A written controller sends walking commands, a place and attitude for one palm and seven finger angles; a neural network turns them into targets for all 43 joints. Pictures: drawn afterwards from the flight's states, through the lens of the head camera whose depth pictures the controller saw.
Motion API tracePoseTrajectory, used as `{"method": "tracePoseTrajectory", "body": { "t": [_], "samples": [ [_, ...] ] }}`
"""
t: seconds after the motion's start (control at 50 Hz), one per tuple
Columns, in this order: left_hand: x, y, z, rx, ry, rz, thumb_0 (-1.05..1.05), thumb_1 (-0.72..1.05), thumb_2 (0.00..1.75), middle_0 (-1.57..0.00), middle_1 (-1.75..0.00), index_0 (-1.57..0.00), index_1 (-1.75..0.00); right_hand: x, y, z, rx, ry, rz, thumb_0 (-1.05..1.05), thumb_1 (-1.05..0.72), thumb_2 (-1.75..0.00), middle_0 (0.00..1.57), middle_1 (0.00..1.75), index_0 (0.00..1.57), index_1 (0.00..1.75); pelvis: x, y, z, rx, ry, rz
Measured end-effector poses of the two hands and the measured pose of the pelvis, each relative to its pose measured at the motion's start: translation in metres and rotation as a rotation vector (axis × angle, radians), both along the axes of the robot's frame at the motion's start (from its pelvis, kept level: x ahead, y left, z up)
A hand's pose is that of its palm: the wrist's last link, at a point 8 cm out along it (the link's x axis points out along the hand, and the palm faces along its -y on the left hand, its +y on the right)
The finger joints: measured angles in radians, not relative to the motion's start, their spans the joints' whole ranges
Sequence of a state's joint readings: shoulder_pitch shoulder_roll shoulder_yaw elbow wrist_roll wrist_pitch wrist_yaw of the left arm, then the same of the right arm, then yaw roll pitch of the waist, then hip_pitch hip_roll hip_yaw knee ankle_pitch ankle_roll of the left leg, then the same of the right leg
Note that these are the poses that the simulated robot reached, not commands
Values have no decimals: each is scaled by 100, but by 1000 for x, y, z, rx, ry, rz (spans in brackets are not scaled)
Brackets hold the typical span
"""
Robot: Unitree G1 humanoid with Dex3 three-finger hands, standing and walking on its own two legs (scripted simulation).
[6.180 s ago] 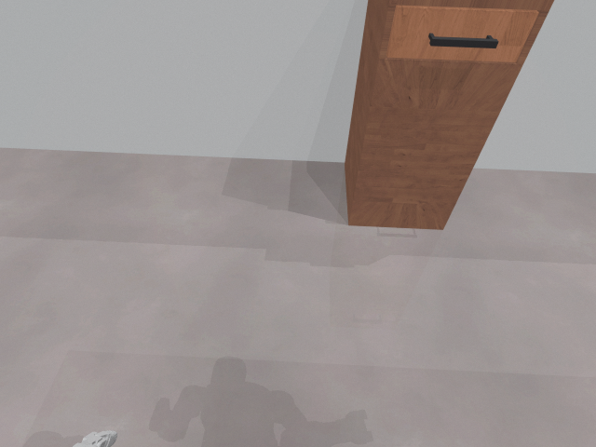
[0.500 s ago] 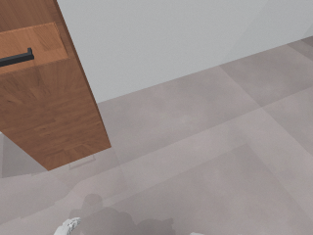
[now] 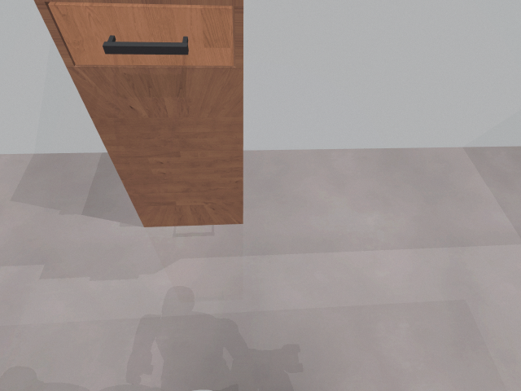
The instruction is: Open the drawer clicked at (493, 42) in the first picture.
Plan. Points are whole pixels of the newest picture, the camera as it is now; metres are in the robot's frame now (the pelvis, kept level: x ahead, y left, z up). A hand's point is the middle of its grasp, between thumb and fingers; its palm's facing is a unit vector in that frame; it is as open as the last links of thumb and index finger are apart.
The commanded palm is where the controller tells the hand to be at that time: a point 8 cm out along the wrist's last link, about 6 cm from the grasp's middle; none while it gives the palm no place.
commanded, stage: turn to face it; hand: left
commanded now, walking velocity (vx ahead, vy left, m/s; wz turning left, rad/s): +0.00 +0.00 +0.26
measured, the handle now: (148, 44) +0.78 +0.32 +0.09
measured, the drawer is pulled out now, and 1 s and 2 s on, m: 0.00 0.00 0.00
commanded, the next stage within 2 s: take the last steps up to it in 0.22 s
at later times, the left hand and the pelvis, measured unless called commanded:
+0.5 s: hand out of the picture +0.03 +0.18 -0.14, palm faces +0.17 -0.95 -0.25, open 7.4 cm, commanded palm none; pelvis -0.01 -0.02 +0.01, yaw +7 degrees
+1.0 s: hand out of the picture -0.02 +0.22 -0.17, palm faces +0.24 -0.96 -0.13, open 7.4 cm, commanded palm none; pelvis +0.08 +0.08 +0.01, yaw +9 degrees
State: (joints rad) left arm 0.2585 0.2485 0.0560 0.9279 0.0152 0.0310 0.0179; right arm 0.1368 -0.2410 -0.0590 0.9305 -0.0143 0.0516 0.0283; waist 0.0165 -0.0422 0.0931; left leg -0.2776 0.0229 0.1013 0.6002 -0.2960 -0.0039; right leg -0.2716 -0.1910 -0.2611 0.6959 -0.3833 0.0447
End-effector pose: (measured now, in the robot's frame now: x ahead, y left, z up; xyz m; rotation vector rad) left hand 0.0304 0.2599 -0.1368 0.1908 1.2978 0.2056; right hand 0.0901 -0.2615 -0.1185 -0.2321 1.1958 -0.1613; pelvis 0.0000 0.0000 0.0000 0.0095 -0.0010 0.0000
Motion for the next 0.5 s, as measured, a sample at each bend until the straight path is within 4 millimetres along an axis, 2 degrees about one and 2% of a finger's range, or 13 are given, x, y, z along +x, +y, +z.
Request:
{"method": "tracePoseTrajectory", "body": {
  "t": [0.08,0.22,0.3,0.4,0.44,0.5],
  "samples": [
    [-22,18,-1,5,67,49,1,90,89,-20,-30,-20,-30,18,19,13,-16,-54,47,0,-91,-90,20,30,20,30,-2,9,5,-12,-7,14],
    [-20,20,15,-3,13,78,1,91,89,-20,-30,-20,-30,19,40,17,15,-52,84,0,-91,-90,20,30,20,30,-6,14,17,-23,-12,53],
    [-10,9,20,1,-30,76,1,91,89,-20,-30,-20,-30,8,41,9,48,-28,82,0,-90,-90,20,30,20,30,-10,8,17,-15,-13,73],
    [-2,-14,25,17,-96,70,1,91,89,-20,-30,-20,-30,-13,30,-11,92,20,67,0,-90,-90,20,30,20,30,-13,-8,11,8,-14,95],
    [-5,-24,25,23,-115,69,1,91,89,-20,-30,-20,-30,-21,23,-21,107,41,61,0,-90,-90,20,30,20,30,-13,-14,7,6,-22,110],
    [-21,-38,31,8,-116,104,1,90,89,-20,-30,-20,-30,-30,17,-20,115,95,73,0,-91,-90,20,30,20,30,-9,-17,13,10,-26,126]
  ]
}}
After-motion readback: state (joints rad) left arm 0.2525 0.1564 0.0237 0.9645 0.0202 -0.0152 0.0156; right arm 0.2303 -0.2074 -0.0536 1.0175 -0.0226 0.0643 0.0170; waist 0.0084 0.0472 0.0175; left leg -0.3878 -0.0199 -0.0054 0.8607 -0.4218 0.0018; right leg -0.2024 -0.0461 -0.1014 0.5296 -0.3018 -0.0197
